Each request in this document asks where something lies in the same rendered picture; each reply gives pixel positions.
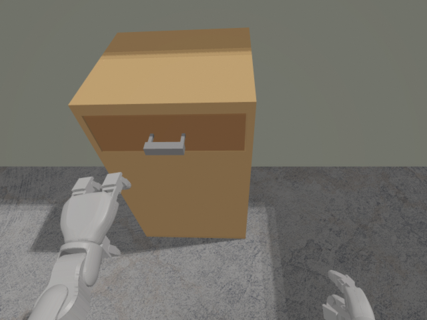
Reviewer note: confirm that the drawer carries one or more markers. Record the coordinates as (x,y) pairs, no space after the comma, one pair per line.
(203,132)

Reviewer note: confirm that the handle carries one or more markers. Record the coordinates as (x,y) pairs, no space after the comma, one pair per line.
(164,148)

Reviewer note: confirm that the left robot hand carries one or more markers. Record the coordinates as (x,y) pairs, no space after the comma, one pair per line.
(91,210)

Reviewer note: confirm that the left robot forearm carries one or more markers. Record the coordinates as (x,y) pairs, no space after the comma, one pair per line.
(73,276)

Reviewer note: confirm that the cabinet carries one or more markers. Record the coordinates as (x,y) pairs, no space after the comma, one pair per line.
(201,194)

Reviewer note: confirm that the right robot hand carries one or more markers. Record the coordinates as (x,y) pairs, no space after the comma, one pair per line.
(355,303)

